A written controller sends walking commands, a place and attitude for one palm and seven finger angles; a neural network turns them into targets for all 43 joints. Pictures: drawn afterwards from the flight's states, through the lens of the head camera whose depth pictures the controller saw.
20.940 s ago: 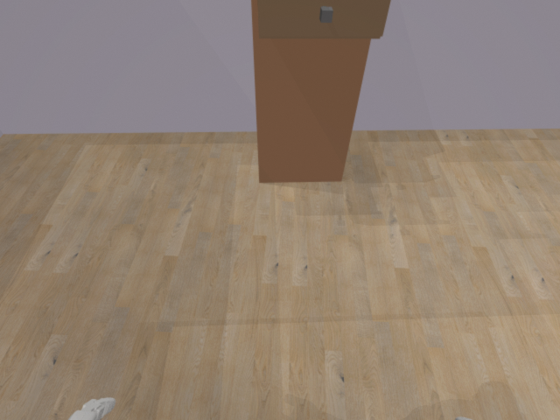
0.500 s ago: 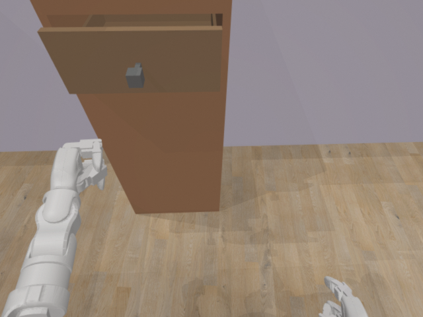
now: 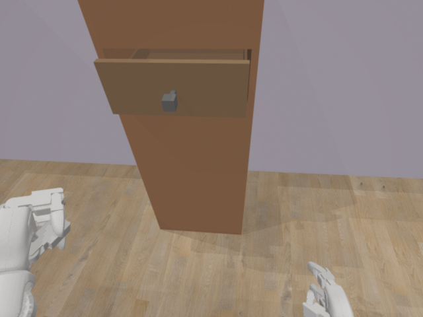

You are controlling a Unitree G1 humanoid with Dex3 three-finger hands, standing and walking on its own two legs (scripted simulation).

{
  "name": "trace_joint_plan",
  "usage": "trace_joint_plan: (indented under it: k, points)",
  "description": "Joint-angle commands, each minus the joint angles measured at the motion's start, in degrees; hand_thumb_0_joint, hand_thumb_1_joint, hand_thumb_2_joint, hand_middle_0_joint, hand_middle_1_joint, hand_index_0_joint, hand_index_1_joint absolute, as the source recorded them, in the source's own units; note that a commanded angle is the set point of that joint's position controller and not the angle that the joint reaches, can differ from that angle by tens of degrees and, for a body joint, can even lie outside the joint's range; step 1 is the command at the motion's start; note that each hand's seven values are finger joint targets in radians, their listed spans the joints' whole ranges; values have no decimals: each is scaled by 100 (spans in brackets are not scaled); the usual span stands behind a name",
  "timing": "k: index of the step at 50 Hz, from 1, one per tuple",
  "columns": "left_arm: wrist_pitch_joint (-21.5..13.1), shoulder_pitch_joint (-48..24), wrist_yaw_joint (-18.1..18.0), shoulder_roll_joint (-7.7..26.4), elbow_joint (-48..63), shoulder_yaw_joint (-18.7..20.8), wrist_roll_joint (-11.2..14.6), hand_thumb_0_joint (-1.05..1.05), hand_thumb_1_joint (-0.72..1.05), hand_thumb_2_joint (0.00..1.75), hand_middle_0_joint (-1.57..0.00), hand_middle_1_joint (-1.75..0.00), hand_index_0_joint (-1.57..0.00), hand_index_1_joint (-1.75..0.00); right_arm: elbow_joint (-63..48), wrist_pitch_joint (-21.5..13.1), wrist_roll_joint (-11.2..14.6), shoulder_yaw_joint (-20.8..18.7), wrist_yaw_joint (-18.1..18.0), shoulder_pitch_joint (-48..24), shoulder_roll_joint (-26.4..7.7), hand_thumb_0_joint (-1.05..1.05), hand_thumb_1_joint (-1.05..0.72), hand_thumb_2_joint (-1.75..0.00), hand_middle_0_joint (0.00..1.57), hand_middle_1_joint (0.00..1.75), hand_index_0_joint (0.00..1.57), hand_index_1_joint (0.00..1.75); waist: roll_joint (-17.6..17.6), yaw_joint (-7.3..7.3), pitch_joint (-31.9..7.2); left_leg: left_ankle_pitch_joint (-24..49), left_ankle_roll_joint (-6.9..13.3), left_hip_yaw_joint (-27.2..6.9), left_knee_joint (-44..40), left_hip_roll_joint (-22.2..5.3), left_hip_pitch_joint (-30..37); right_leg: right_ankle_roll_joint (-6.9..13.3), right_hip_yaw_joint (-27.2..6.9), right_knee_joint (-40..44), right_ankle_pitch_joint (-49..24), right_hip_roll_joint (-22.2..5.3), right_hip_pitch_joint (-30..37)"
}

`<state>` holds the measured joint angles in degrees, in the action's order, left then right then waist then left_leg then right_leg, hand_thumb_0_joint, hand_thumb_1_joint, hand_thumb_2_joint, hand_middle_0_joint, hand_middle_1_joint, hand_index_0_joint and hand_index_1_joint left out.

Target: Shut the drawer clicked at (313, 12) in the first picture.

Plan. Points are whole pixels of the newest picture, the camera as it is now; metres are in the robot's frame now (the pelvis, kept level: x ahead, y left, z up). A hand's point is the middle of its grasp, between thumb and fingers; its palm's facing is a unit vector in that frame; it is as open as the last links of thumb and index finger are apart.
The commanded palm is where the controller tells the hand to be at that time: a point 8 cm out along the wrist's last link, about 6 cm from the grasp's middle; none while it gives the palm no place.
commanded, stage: draw the hand back to the body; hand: left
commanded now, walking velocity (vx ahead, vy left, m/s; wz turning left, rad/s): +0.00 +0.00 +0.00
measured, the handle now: (171, 99) +0.58 +0.19 +0.12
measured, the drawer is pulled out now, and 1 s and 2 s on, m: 0.07 0.07 0.07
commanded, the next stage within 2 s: step back with the hand held close in 0.20 s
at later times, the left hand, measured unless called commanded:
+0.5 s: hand (58, 233) +0.18 +0.24 +0.16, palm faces +0.37 -0.80 -0.48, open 3.2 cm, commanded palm +0.11 +0.28 +0.17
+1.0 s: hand (17, 292) +0.10 +0.26 +0.15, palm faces +0.42 -0.78 -0.46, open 3.2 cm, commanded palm +0.05 +0.29 +0.17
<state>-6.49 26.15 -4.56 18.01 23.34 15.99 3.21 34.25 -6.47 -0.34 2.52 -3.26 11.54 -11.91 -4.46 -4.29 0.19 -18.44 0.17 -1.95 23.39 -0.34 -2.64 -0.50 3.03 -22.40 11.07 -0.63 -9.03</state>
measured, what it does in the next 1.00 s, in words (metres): shifts its weight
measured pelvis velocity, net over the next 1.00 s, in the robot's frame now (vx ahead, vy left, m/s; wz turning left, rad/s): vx -0.08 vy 0.01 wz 0.00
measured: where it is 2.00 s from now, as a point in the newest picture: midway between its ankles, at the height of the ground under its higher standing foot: outside the picture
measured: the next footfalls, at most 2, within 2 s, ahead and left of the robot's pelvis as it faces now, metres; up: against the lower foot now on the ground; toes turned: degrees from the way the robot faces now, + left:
right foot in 1.66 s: -0.19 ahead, -0.11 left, +0.00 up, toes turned +10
left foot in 1.86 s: -0.14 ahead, +0.08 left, +0.00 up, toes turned +6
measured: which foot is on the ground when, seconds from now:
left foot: down 0.00-1.00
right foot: down 0.00-1.00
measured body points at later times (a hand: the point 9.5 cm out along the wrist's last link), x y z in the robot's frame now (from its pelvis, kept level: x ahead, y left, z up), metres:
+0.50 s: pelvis -0.02 +0.00 +0.00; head -0.01 -0.02 +0.45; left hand +0.15 +0.28 +0.19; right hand +0.16 -0.24 -0.09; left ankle -0.06 +0.12 -0.74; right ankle +0.01 -0.13 -0.74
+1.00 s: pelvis -0.08 +0.01 -0.02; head -0.08 +0.01 +0.43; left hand +0.08 +0.30 +0.17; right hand +0.11 -0.21 -0.08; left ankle -0.06 +0.12 -0.74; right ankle +0.01 -0.13 -0.74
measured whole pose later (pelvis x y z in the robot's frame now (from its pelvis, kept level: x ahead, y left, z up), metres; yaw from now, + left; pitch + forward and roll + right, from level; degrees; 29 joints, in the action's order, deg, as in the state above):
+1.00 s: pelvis -0.08 +0.01 -0.02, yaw +0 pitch +0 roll +0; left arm -13.9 32.5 -7.3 19.9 29.3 21.9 0.0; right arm 29.9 -3.6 0.4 1.4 -4.1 10.7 -11.9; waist -0.1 -1.6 0.7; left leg -18.1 1.6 -0.9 37.2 1.6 -19.1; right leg -1.2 1.8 -32.5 8.2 -2.6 -23.9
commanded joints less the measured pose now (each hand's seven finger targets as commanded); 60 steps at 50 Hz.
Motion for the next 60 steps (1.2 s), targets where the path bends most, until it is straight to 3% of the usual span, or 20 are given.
trace_joint_plan:
  k: [1,5,8,12,16,17,18,19,21,26,33,36,41,45,49,51,53,55,58,60]
  points:
    - [-434,120,-121,1081,1770,846,0,0,90,90,-140,-160,-140,-160,-898,-459,36,-270,-62,-671,-497,0,-90,-90,20,30,20,30,87,23,-556,2321,-73,207,-293,-37,-695,80,36,63,-1431,72,995]
    - [-373,-153,-118,786,1090,623,-27,0,90,90,-140,-160,-140,-160,-744,-446,48,-313,-139,-623,-560,0,-90,-90,20,30,20,30,484,164,115,1505,22,264,-403,-36,-789,46,10,279,-754,67,529]
    - [-426,-436,-165,858,1115,653,-64,0,90,90,-140,-160,-140,-160,-714,-477,42,-324,-199,-623,-595,0,-90,-90,20,30,20,30,205,150,31,1161,40,238,-474,11,-724,60,-29,338,-340,50,530]
    - [-515,-264,-237,958,1385,724,-92,0,90,90,-140,-160,-140,-160,-741,-574,-12,-316,-218,-657,-552,0,-90,-90,20,30,20,30,237,43,-579,1456,67,256,-446,54,-581,48,-41,229,-697,19,963]
    - [-551,-219,-268,1024,1596,747,-114,0,90,90,-140,-160,-140,-160,-729,-674,-16,-281,-212,-708,-533,0,-90,-90,20,30,20,30,-113,19,-502,1615,20,245,-447,70,-636,66,-44,216,-875,38,1024]
    - [-758,-306,-275,1407,1706,1379,-92,0,90,90,-140,-160,-140,-160,-955,-444,-5,-319,-185,-712,-733,0,-90,-90,20,30,20,30,256,311,246,1054,144,170,-204,8,-1362,97,-513,440,-838,-225,358]
    - [-854,-259,-249,1470,1632,1466,-137,0,90,90,-140,-160,-140,-160,-934,-326,10,-339,-174,-692,-666,0,-90,-90,20,30,20,30,363,288,247,791,143,72,-110,36,-1468,139,-614,549,-624,-361,268]
    - [-830,185,-220,1182,1258,1232,-145,0,90,90,-140,-160,-140,-160,-904,-246,3,-355,-159,-739,-661,0,-90,-90,20,30,20,30,556,320,253,802,144,65,-48,47,-1400,166,-636,651,-516,-408,125]
    - [-904,460,-215,1042,1273,1119,-130,0,90,90,-140,-160,-140,-160,-955,-128,9,-397,-123,-698,-695,0,-90,-90,20,30,20,30,503,367,-81,872,126,70,3,41,-1398,167,-607,578,-454,-459,153]
    - [-1002,1047,-280,1089,1392,1214,-59,0,90,90,-140,-160,-140,-160,-1074,94,73,-511,-116,-690,-750,0,-90,-90,20,30,20,30,284,391,-991,2019,68,1,-102,-89,-1457,71,-200,-133,-1812,-327,823]
    - [-976,1127,-358,1402,1881,1428,-35,0,90,90,-140,-160,-140,-160,-1240,238,115,-575,-199,-748,-786,0,-90,-90,20,30,20,30,261,375,-1260,2480,31,-59,-9,-105,-1820,-7,-102,-652,-2528,-232,1043]
    - [-951,1068,-367,1296,1849,1312,-79,0,90,90,-140,-160,-140,-160,-1256,233,116,-571,-213,-679,-830,0,-90,-90,20,30,20,30,139,398,-1015,2008,124,-132,-135,-203,-2211,-63,-90,-840,-2175,-143,1006]
    - [-983,818,-367,1187,1749,1249,-184,0,90,90,-140,-160,-140,-160,-1255,120,104,-532,-219,-633,-885,0,-90,-90,20,30,20,30,-114,381,-548,357,376,-350,-526,-454,-3527,-131,-165,-1404,-1446,-5,1311]
    - [-1039,527,-376,1149,1719,1199,-265,0,90,90,-140,-160,-140,-160,-1248,19,108,-502,-191,-530,-878,0,-90,-90,20,30,20,30,152,430,-262,-1136,453,-333,-415,-399,-4193,-83,-444,-1377,-938,-133,1225]
    - [-1099,244,-402,1191,1786,1157,-312,0,90,90,-140,-160,-140,-160,-1240,-49,84,-484,-169,-440,-831,0,-90,-90,20,30,20,30,625,476,-105,-1641,359,-167,250,-86,-3799,61,-977,-434,413,-396,287]
    - [-1138,179,-423,1245,1890,1161,-304,0,90,90,-140,-160,-140,-160,-1233,-72,61,-483,-149,-369,-831,0,-90,-90,20,30,20,30,651,497,-185,-1635,298,-113,482,10,-3430,121,-1098,-14,1225,-492,-184]
    - [-1191,182,-454,1392,2087,1264,-299,0,90,90,-140,-160,-140,-160,-1230,-85,49,-487,-159,-363,-862,0,-90,-90,20,30,20,30,322,523,-264,-1632,279,-182,317,4,-3257,105,-953,47,1509,-404,-367]
    - [-1231,416,-479,1332,2118,1289,-292,0,90,90,-140,-160,-140,-160,-1244,-101,39,-455,-184,-374,-836,0,-90,-90,20,30,20,30,10,501,-383,-1680,328,-395,-189,-153,-3660,2,-591,-501,1100,-171,157]
    - [-1322,687,-500,1493,2267,1558,-338,0,90,90,-140,-160,-140,-160,-1290,-190,109,-498,-187,-443,-842,0,-90,-90,20,30,20,30,-658,420,-730,-1392,491,-713,-738,-504,-4554,-115,-262,-1740,-608,218,1448]
    - [-1373,995,-475,1438,2060,1635,-373,0,90,90,-140,-160,-140,-160,-1301,-262,102,-550,-173,-433,-836,0,-90,-90,20,30,20,30,-511,374,-874,-1165,554,-663,-620,-584,-4840,-136,-331,-2034,-1338,263,1899]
